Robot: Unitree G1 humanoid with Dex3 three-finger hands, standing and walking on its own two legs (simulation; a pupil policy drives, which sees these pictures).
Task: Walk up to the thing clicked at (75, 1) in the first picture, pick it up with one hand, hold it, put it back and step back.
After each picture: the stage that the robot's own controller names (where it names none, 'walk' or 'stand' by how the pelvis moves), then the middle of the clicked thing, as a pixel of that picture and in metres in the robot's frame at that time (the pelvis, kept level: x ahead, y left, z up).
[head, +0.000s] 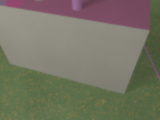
stand; out of the picture +1.06 +0.06 +0.07
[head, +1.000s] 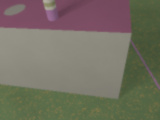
walk; out of the picture +0.94 +0.24 +0.08
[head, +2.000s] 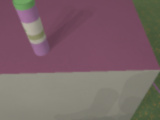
walk; (34, 28) +0.56 +0.23 +0.10
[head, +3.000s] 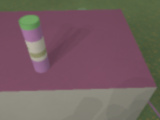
stand; (36, 46) +0.52 +0.21 +0.07
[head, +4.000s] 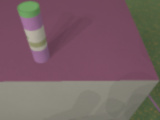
stand; (36, 35) +0.53 +0.20 +0.08
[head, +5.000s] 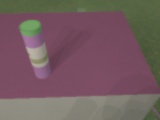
stand; (37, 52) +0.49 +0.20 +0.07
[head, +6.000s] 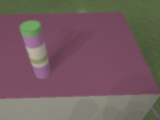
stand; (37, 52) +0.49 +0.20 +0.07
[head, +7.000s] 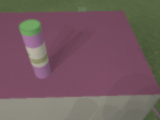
stand; (37, 52) +0.48 +0.20 +0.07
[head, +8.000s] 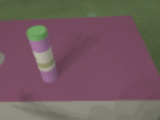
rise first; (44, 56) +0.48 +0.20 +0.07
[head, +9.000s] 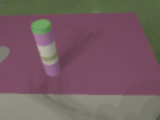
go down; (47, 50) +0.50 +0.19 +0.07
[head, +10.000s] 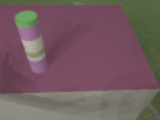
go down; (33, 45) +0.50 +0.18 +0.08
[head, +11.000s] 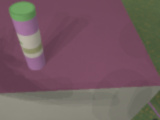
go down; (30, 40) +0.49 +0.18 +0.10
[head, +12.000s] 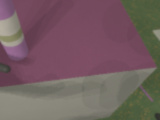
close in; (7, 26) +0.49 +0.20 +0.13
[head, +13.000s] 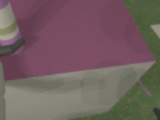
close; (1, 18) +0.51 +0.20 +0.15
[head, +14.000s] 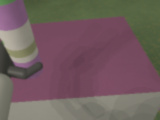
lift; (18, 38) +0.32 +0.16 +0.30
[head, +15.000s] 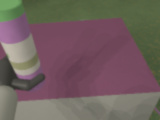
hold; (22, 52) +0.32 +0.17 +0.25
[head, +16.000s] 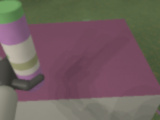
hold; (21, 53) +0.32 +0.17 +0.24
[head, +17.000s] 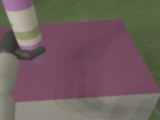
crouch; (25, 24) +0.40 +0.16 +0.29
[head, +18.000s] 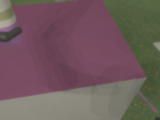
lower; out of the picture +0.50 +0.20 +0.25
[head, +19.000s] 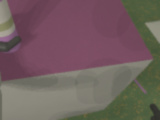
lower; out of the picture +0.51 +0.20 +0.15
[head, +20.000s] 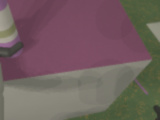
lower; out of the picture +0.49 +0.19 +0.15
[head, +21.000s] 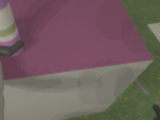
lower; (0, 19) +0.50 +0.19 +0.15
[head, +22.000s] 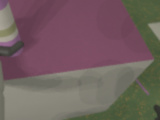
lower; out of the picture +0.50 +0.19 +0.15
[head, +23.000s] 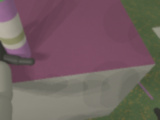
open; (9, 28) +0.48 +0.18 +0.14
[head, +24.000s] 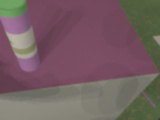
sink last; (22, 39) +0.46 +0.17 +0.13
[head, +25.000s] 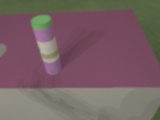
stand; (48, 47) +0.50 +0.18 +0.11
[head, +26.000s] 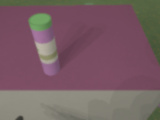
stand; (46, 48) +0.48 +0.17 +0.09
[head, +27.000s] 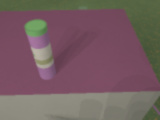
stand; (42, 53) +0.47 +0.18 +0.08
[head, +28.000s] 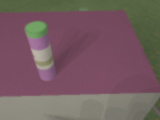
stand; (42, 54) +0.47 +0.18 +0.07
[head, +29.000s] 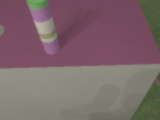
walk; (45, 27) +0.57 +0.18 +0.09
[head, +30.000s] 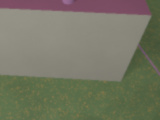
walk; out of the picture +0.93 +0.09 +0.10
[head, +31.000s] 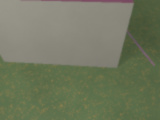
stand; out of the picture +1.24 +0.15 +0.09
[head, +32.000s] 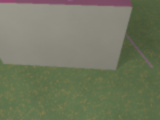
stand; out of the picture +1.24 +0.12 +0.07
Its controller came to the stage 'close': yes
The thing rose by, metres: 0.21
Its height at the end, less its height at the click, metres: +0.00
